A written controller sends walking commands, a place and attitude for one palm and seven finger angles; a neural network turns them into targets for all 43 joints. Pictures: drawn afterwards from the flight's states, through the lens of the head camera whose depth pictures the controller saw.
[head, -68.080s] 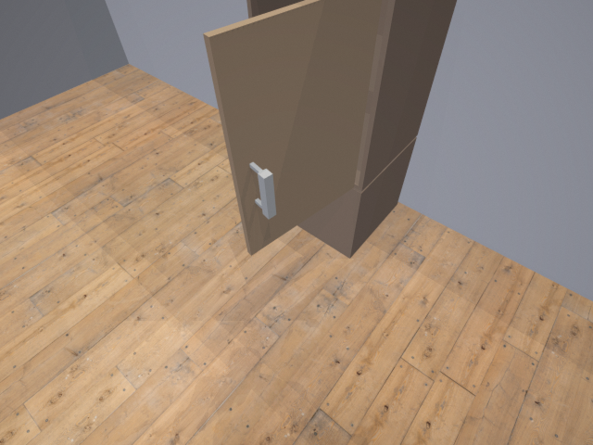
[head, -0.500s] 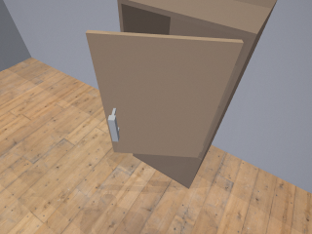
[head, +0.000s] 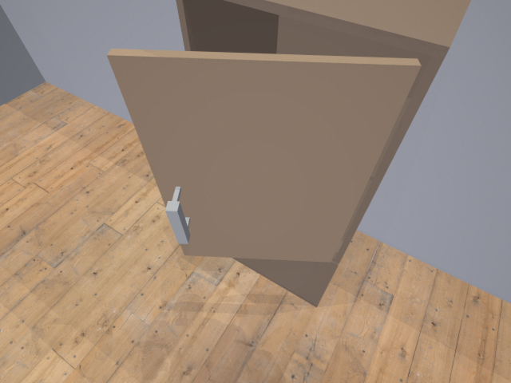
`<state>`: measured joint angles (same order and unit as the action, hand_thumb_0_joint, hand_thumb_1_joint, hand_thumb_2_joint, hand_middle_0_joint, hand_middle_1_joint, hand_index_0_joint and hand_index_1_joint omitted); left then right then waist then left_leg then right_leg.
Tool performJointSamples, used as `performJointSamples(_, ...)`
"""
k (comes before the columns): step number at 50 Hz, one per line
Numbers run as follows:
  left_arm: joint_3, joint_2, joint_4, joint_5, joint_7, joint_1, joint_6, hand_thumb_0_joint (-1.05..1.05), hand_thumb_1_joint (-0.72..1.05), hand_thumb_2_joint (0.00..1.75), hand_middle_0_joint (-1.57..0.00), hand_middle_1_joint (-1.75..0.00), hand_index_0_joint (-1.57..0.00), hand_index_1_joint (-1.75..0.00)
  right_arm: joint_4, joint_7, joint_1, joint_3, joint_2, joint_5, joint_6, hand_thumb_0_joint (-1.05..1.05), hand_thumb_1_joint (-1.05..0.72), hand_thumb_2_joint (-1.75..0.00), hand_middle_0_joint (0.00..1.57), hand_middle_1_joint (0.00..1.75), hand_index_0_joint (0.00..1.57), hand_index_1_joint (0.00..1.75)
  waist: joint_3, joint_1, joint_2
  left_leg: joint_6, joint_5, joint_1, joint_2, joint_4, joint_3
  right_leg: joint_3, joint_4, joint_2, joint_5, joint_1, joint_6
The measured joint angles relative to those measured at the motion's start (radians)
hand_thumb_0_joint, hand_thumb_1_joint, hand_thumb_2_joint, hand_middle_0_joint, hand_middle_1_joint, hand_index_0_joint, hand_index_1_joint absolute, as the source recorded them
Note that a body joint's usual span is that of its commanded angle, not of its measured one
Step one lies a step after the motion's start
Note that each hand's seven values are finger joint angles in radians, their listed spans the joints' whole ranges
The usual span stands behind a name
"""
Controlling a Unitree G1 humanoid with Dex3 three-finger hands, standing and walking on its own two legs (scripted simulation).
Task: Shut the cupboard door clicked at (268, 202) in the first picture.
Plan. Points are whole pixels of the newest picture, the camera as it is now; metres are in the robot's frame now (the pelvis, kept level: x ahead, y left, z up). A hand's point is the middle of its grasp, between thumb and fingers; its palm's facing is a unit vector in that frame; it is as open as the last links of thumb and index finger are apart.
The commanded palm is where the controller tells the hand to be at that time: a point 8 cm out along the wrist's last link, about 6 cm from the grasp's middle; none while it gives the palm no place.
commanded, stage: come to a stop and stand still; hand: left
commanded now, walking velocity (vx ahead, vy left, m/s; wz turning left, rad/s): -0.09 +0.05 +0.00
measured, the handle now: (180, 215) +0.44 +0.18 -0.08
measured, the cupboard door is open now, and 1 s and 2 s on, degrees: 29 29 29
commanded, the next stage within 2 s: look again from close up in 1.12 s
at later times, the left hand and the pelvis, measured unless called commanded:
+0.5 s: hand out of the picture -0.01 +0.19 -0.15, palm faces +0.00 -0.96 -0.29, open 7.3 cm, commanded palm none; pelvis -0.04 -0.01 +0.01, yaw -2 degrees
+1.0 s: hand out of the picture +0.01 +0.15 -0.15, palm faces +0.00 -0.97 -0.24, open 7.3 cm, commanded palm none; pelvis -0.03 -0.03 +0.01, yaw +0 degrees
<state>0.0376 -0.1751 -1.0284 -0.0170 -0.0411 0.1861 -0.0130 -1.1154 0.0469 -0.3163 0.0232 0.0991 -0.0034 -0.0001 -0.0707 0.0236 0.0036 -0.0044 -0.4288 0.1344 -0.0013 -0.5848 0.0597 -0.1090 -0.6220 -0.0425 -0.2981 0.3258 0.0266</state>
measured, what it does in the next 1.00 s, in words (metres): stands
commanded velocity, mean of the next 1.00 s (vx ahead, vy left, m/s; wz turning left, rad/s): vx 0.00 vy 0.00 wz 0.00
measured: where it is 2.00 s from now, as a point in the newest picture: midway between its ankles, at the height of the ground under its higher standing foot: outside the picture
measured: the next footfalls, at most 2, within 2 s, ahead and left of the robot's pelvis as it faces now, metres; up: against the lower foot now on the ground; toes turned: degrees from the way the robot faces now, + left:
none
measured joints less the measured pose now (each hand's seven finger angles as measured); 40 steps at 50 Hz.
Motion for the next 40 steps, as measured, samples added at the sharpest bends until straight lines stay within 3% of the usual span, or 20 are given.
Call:
performJointSamples(8, 0.004, 0.015, 0.034, -0.002, -0.001, -0.049, 0.028, 0.0, 0.91, 0.9, -0.2, -0.3, -0.2, -0.3, 0.034, 0.004, 0.058, 0.009, 0.014, -0.02, -0.007, 0.01, -0.92, -0.9, 0.2, 0.3, 0.2, 0.3, -0.023, -0.024, -0.032, -0.013, 0.037, -0.024, 0.01, 0.07, 0.031, 0.029, 0.015, -0.002, 0.043, 0.011, -0.005)
performJointSamples(11, -0.01, 0.029, 0.038, 0.001, -0.006, -0.025, 0.017, 0.0, 0.91, 0.9, -0.2, -0.3, -0.2, -0.3, 0.076, -0.01, 0.058, 0.018, 0.044, -0.008, 0.002, 0.01, -0.92, -0.9, 0.2, 0.3, 0.2, 0.3, -0.003, -0.017, 0.002, -0.007, 0.018, 0.02, -0.012, 0.0, 0.026, 0.018, 0.025, 0.015, 0.053, 0.019, 0.001)
performJointSamples(14, -0.019, 0.033, 0.022, 0.002, -0.003, 0.0, 0.018, 0.0, 0.91, 0.9, -0.2, -0.3, -0.2, -0.3, 0.117, -0.014, 0.055, 0.02, 0.062, -0.014, -0.003, 0.01, -0.92, -0.9, 0.2, 0.3, 0.2, 0.3, 0.016, -0.006, 0.015, -0.013, 0.017, 0.017, -0.003, 0.008, 0.027, 0.021, 0.01, 0.007, 0.055, 0.026, 0.002)
performJointSamples(20, -0.029, 0.018, 0.001, -0.001, 0.015, 0.037, 0.019, 0.0, 0.92, 0.9, -0.2, -0.3, -0.21, -0.3, 0.139, -0.023, 0.035, 0.0, 0.088, -0.023, -0.013, 0.01, -0.93, -0.9, 0.2, 0.3, 0.2, 0.3, 0.034, -0.023, 0.047, -0.013, 0.065, -0.018, 0.003, 0.074, 0.035, 0.028, 0.067, 0.007, 0.095, -0.004, 0.003)
performJointSamples(29, -0.028, -0.013, -0.037, 0.001, 0.023, 0.066, 0.012, 0.0, 0.91, 0.9, -0.2, -0.3, -0.2, -0.3, 0.109, -0.036, 0.013, -0.021, 0.106, -0.026, -0.011, 0.0, -0.92, -0.9, 0.2, 0.3, 0.2, 0.3, 0.023, -0.026, 0.054, 0.001, 0.119, -0.023, -0.001, 0.143, 0.031, 0.023, 0.125, 0.015, 0.136, -0.006, 0.02)
performJointSamples(40, -0.034, 0.004, -0.077, 0.006, 0.024, 0.042, -0.004, 0.0, 0.91, 0.9, -0.2, -0.3, -0.2, -0.3, 0.024, -0.033, -0.035, -0.029, 0.099, -0.023, -0.013, 0.0, -0.91, -0.9, 0.19, 0.3, 0.2, 0.3, 0.012, -0.017, 0.043, 0.019, 0.126, -0.03, -0.015, 0.164, 0.012, 0.002, 0.145, 0.027, 0.134, -0.019, 0.036)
